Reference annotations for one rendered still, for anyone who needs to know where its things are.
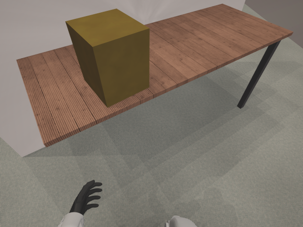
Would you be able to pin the table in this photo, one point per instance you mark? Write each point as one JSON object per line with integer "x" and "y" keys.
{"x": 182, "y": 49}

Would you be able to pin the right robot thigh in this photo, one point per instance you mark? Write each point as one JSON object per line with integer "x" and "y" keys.
{"x": 180, "y": 222}

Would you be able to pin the carton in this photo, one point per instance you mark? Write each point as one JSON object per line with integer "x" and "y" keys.
{"x": 113, "y": 51}

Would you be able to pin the left robot hand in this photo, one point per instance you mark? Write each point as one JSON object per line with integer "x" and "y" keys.
{"x": 81, "y": 201}

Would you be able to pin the left robot forearm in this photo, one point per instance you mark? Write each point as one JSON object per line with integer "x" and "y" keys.
{"x": 72, "y": 219}

